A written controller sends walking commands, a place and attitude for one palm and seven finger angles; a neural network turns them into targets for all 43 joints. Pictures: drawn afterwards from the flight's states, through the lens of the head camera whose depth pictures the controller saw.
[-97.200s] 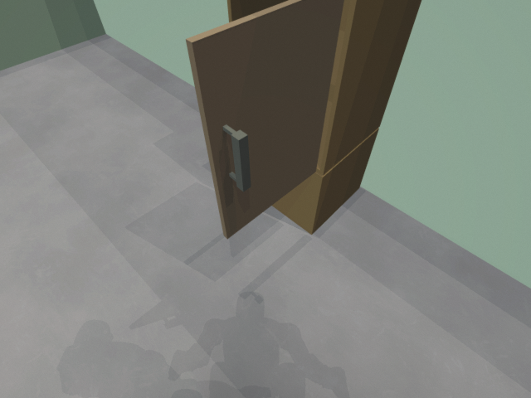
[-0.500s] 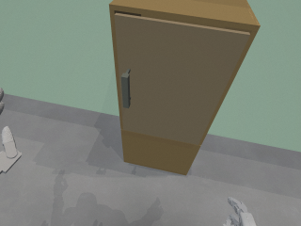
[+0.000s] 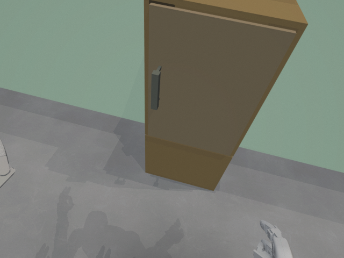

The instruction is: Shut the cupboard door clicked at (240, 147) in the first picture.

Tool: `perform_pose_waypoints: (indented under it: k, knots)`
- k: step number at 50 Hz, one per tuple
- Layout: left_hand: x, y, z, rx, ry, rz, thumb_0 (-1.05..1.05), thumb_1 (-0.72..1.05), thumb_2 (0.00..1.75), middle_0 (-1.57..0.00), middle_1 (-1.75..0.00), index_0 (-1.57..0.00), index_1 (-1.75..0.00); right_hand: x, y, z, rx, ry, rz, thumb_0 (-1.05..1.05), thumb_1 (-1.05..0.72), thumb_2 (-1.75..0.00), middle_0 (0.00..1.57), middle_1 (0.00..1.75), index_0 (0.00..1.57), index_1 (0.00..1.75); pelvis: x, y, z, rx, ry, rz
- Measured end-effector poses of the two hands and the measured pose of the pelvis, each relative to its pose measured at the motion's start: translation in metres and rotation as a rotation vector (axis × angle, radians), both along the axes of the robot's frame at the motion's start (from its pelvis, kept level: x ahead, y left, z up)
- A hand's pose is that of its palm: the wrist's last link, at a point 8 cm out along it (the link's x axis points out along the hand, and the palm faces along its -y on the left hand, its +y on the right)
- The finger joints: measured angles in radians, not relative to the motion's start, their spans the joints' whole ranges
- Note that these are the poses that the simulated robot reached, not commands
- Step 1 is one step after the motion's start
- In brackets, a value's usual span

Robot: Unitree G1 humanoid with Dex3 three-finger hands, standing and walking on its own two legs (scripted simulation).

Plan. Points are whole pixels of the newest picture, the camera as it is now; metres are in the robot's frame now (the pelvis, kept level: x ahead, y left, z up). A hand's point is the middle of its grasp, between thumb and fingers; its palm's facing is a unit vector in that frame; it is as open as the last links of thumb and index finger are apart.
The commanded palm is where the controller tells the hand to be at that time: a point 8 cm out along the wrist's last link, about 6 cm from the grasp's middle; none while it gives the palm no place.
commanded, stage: step back with the hand held close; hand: left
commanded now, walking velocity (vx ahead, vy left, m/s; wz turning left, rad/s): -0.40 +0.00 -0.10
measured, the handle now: (157, 88) +0.68 +0.09 -0.01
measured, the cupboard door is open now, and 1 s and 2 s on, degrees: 0 0 0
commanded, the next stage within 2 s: stop stepping back and stand still in 0.16 s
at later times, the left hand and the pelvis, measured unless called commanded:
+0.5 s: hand out of the picture +0.10 +0.24 +0.18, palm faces +0.34 -0.81 -0.48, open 7.4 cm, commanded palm +0.06 +0.28 +0.19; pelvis -0.10 -0.01 +0.00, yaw -5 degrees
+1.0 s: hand out of the picture +0.05 +0.27 +0.16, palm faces +0.44 -0.82 -0.36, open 7.4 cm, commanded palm +0.00 +0.30 +0.19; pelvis -0.16 +0.01 +0.00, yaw -3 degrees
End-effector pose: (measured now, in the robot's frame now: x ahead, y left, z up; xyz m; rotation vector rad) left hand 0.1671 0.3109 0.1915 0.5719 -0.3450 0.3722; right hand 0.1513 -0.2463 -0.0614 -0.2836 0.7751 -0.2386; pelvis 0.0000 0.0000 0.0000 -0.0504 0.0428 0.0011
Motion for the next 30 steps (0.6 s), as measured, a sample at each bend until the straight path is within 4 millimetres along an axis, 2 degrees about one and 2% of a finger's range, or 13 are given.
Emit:
perform_pose_waypoints:
  k: [4,10,14,18,20,23,27,30]
  knots:
    - [-0.011,0.005,-0.001,-0.036,0.02,0.013,0.01,0.89,0.89,-0.21,-0.3,-0.21,-0.3,-0.01,0.016,0.006,0.022,-0.024,0.031,0.01,-0.9,-0.9,0.2,0.3,0.21,0.3,-0.012,0.004,0.007,-0.028,0.028,-0.017]
    - [-0.021,-0.02,-0.002,-0.082,0.013,-0.083,0.01,0.89,0.89,-0.21,-0.3,-0.2,-0.3,-0.028,0.027,0.007,0.056,-0.049,0.075,0.01,-0.9,-0.9,0.2,0.3,0.21,0.3,-0.041,-0.002,0.009,-0.019,0.074,-0.07]
    - [-0.032,-0.045,0.001,-0.012,0.024,-0.185,0.01,0.89,0.89,-0.21,-0.3,-0.2,-0.3,-0.052,0.019,0.0,0.082,-0.075,0.072,0.01,-0.9,-0.9,0.21,0.3,0.21,0.3,-0.076,-0.011,0.001,0.005,0.073,-0.1]
    - [-0.06,-0.062,0.009,0.051,0.069,-0.249,0.01,0.89,0.89,-0.21,-0.3,-0.21,-0.3,-0.095,0.002,-0.005,0.107,-0.064,0.003,0.01,-0.9,-0.9,0.21,0.3,0.21,0.3,-0.105,-0.016,-0.001,-0.009,0.034,-0.1]
    - [-0.078,-0.06,0.012,0.065,0.092,-0.233,0.01,0.89,0.89,-0.22,-0.3,-0.21,-0.3,-0.121,-0.008,-0.006,0.099,-0.036,-0.043,0.01,-0.9,-0.9,0.21,0.3,0.21,0.3,-0.107,-0.018,0.001,0.014,0.018,-0.113]
    - [-0.097,-0.047,0.011,0.048,0.091,-0.149,0.01,0.89,0.89,-0.22,-0.3,-0.21,-0.3,-0.156,-0.023,-0.011,0.063,0.004,-0.099,0.01,-0.9,-0.9,0.21,0.3,0.21,0.3,-0.105,-0.016,0.001,0.029,0.004,-0.116]
    - [-0.104,-0.02,-0.004,-0.061,0.04,-0.012,0.01,0.88,0.89,-0.22,-0.3,-0.21,-0.3,-0.192,-0.037,-0.024,0.015,0.081,-0.143,0.01,-0.9,-0.9,0.2,0.3,0.21,0.3,-0.109,-0.007,-0.002,0.027,-0.026,-0.071]
    - [-0.107,-0.01,-0.017,-0.14,0.047,0.033,0.01,0.89,0.89,-0.21,-0.3,-0.21,-0.3,-0.207,-0.035,-0.023,0.005,0.092,-0.155,0.01,-0.9,-0.9,0.2,0.3,0.2,0.3,-0.118,-0.002,0.0,0.038,-0.054,-0.079]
